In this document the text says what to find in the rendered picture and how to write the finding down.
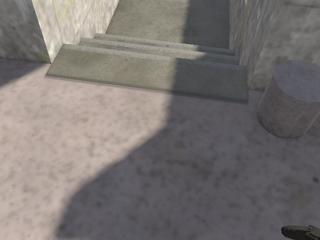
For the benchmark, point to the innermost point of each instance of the stairs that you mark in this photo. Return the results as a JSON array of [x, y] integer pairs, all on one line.
[[161, 48]]

